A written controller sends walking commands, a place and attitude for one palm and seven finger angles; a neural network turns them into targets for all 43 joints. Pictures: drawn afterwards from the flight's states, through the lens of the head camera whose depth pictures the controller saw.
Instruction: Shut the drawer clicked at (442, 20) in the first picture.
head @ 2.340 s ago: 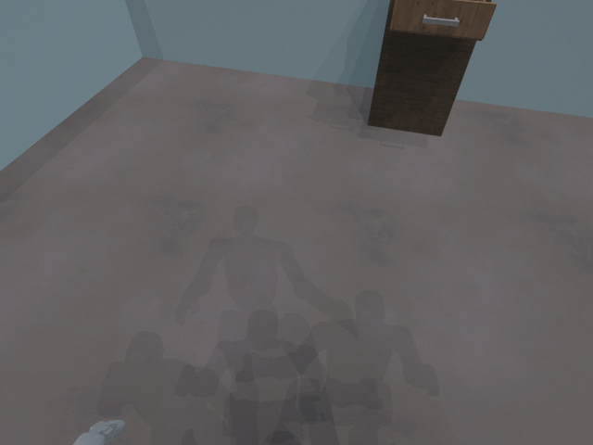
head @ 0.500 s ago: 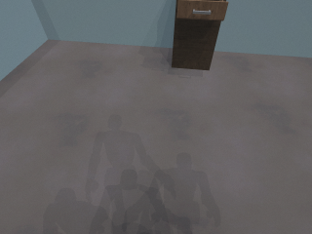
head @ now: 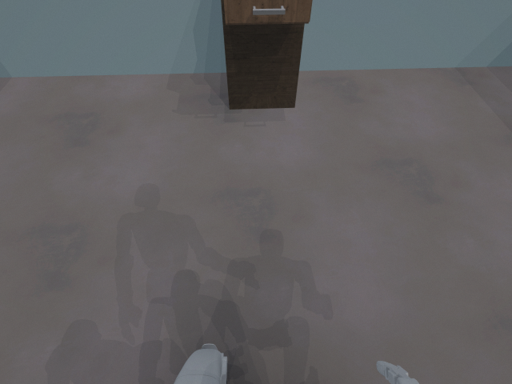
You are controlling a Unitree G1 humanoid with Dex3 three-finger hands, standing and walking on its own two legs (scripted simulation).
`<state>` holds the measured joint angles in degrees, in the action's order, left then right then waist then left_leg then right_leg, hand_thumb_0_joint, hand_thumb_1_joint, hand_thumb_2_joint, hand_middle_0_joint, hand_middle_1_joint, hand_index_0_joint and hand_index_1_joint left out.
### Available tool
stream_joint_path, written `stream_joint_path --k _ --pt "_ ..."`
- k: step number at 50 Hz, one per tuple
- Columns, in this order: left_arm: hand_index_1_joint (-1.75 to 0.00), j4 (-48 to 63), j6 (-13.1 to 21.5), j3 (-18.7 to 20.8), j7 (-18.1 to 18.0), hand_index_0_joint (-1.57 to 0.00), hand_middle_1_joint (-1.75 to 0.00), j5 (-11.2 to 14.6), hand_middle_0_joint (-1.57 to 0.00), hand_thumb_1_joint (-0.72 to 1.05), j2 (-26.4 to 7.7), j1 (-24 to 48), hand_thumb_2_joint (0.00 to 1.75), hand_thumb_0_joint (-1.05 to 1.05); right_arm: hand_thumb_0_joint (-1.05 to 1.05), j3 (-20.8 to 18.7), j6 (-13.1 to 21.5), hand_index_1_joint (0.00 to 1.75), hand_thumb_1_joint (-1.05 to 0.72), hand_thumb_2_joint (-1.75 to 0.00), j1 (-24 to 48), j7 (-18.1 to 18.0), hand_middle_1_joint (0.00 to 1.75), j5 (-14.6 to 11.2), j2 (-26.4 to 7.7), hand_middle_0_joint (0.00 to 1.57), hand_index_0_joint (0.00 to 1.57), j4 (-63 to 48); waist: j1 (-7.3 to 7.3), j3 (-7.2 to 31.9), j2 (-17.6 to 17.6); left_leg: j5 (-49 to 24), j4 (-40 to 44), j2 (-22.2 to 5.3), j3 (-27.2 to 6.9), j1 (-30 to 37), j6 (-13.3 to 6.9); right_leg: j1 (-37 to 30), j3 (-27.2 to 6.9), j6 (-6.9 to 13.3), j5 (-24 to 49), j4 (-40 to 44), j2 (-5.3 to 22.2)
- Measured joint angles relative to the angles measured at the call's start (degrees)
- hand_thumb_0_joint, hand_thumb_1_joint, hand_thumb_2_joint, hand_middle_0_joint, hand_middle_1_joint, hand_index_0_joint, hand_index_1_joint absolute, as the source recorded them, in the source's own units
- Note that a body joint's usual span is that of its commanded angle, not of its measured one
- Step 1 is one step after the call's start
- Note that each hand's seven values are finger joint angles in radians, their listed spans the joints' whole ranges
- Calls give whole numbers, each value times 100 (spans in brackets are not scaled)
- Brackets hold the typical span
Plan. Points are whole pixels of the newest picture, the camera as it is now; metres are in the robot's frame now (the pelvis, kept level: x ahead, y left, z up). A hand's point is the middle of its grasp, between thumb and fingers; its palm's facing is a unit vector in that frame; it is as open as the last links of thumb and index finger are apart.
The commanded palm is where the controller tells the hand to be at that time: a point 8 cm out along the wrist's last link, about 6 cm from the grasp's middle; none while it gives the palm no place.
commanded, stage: walk to a spot facing it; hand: left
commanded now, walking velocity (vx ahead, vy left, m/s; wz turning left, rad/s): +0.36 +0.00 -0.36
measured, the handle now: (268, 9) +1.54 +0.12 -0.06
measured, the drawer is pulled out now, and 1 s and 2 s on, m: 0.24 0.24 0.24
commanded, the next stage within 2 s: none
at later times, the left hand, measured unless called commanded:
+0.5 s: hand (179, 274) +0.34 +0.21 -0.16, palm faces -0.25 -0.95 -0.18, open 7.3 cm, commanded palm none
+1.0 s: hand (225, 227) +0.47 +0.13 -0.17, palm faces -0.24 -0.95 -0.21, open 7.2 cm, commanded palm none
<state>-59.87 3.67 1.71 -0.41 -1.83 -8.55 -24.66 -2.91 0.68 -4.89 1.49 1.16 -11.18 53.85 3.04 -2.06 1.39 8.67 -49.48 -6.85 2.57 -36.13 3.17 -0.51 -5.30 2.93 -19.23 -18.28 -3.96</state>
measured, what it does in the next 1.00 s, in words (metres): walks ahead, turning right: left foot, then right foot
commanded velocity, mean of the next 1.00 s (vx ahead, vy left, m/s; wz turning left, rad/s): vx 0.37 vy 0.00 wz -0.20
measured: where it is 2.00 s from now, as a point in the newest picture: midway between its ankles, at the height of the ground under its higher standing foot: (313, 239)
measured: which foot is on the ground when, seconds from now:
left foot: up 0.00-0.08, down 0.10-0.68, up 0.70-1.00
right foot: down 0.00-0.10, up 0.12-0.64, down 0.66-1.00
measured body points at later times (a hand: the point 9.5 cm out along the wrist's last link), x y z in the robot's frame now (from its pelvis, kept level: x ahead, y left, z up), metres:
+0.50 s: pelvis +0.20 +0.05 +0.01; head +0.22 +0.05 +0.45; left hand +0.35 +0.26 -0.14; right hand +0.07 -0.16 -0.14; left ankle +0.16 +0.14 -0.74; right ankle +0.26 -0.12 -0.67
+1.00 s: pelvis +0.40 -0.04 +0.00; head +0.40 -0.04 +0.45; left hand +0.49 +0.18 -0.15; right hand +0.38 -0.29 -0.15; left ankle +0.53 +0.07 -0.69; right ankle +0.34 -0.12 -0.74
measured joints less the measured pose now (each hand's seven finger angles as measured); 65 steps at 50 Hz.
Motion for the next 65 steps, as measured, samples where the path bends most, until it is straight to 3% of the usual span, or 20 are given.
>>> stream_joint_path --k 4,5,9,12,17,21,27,32,34,37,39,41,45,51,57,59,62,65 --pt "-30 -7 -33 61 -34 -20 -30 -1 -20 91 -117 -45 90 1 0 78 123 30 -91 -89 87 -9 30 -13 99 20 20 -88 79 -15 -139 148 1254 247 139 731 -182 -162 -205 -152 -548 -406 106" --pt "-30 -25 -45 89 -29 -20 -30 20 -20 91 -139 -88 90 1 0 110 201 30 -91 -89 71 -28 30 1 108 20 20 -125 59 -1 -151 70 1539 278 169 1005 -256 -38 -238 -159 -783 -890 96" --pt "-30 -122 -214 204 32 -20 -30 75 -20 91 -355 242 90 1 0 178 339 30 -91 -89 -95 -117 30 41 252 20 20 -103 -39 -130 -411 605 1156 298 574 1357 -527 1448 93 -91 -796 -4464 193" --pt "-30 -4 -287 274 113 -20 -30 8 -20 91 -479 577 90 1 0 164 362 30 -91 -89 -488 -189 30 46 290 20 20 65 -135 -110 -428 592 1642 298 764 1898 -537 2378 538 -144 -204 -5379 433" --pt "-30 332 -393 344 178 -20 -30 -41 -19 92 -506 1057 90 1 -1 59 353 30 -93 -89 -1220 -287 30 12 181 20 20 492 -235 24 -401 553 2425 401 1036 2594 -582 3380 659 -265 625 -5179 772" --pt "-30 418 -465 334 220 -20 -30 -61 -19 92 -416 1328 90 1 0 30 338 30 -92 -89 -1702 -297 30 3 125 20 20 780 -347 71 -354 636 2831 480 1232 3036 -564 3733 626 -368 1113 -4721 962" --pt "-30 333 -513 208 262 -20 -30 -57 -19 92 -242 1681 90 1 0 65 362 30 -91 -89 -2199 -277 30 50 225 20 20 1036 -622 -56 -256 949 3096 419 1476 3641 -390 3407 957 -336 1073 -3019 1039" --pt "-30 308 -398 98 258 -20 -30 -37 -19 91 -77 1951 90 1 0 108 300 30 -91 -89 -2503 -243 30 76 354 20 20 1219 -822 -168 -117 1536 2726 146 1647 3958 -86 2739 1325 -63 648 -1797 737" --pt "-30 336 -215 77 242 -20 -30 -51 -19 91 -56 1991 90 1 0 133 239 30 -91 -89 -2612 -202 30 32 453 20 20 1329 -769 -176 -122 1901 1717 -99 1604 3714 -49 2414 1432 81 1039 -1487 621" --pt "-30 303 -27 77 164 -20 -30 37 -20 91 -3 1925 90 1 0 140 87 30 -91 -89 -2356 -162 30 -36 535 20 20 1401 -668 -273 -135 1980 -1048 -119 702 2564 -199 2220 1460 178 590 -1844 526" --pt "-30 211 -13 83 114 -20 -30 91 -20 91 35 1737 90 0 0 92 53 30 -91 -89 -2102 -164 30 -36 516 20 20 1327 -612 -211 -107 1562 -1952 -111 394 1860 -250 1879 1474 149 468 -1577 447" --pt "-30 204 61 217 -8 -21 -30 158 -20 94 -15 1573 90 -3 0 44 43 30 -91 -89 -1829 -180 30 -6 466 20 20 1168 -557 -103 -31 1179 -2038 -188 249 1286 -240 1548 1518 106 553 -1183 358" --pt "-30 9 51 191 -46 -20 -30 57 -20 95 -168 1220 90 -3 0 -40 37 30 -91 -89 -1232 -163 30 37 313 20 20 783 -510 100 69 699 -1285 -314 246 590 -151 1068 1501 107 580 -632 264" --pt "-30 -264 11 118 8 -20 -30 25 -20 93 -167 684 90 -1 1 -134 40 30 -95 -89 -710 -71 30 50 -30 20 19 494 -329 207 57 194 319 -313 311 566 -124 525 1464 -56 331 -321 243" --pt "-30 -466 -47 85 52 -20 -30 20 -20 92 -144 196 90 0 1 -62 158 30 -93 -90 -456 -10 30 55 -60 20 19 357 -90 99 -197 210 1546 -40 561 1328 -333 175 1421 -348 -365 -734 436" --pt "-30 -556 -139 85 77 -20 -30 58 -20 92 -131 154 90 0 0 -31 285 30 -92 -89 -374 -46 30 93 2 20 19 315 -83 -28 -347 300 1319 68 715 1418 -512 600 1233 -299 -741 -2003 639" --pt "-30 -624 -264 85 125 -20 -30 39 -20 92 -94 230 90 1 0 26 365 30 -92 -89 -493 -123 30 75 99 20 20 294 -159 -77 -304 655 1435 105 850 1780 -593 1599 955 -179 -708 -4230 637" --pt "-30 -530 -287 140 165 -20 -30 7 -20 91 -129 450 90 1 0 30 383 30 -92 -89 -780 -230 30 44 240 20 20 449 -210 -73 -293 560 2027 216 953 2286 -570 2392 889 -202 -55 -4960 799"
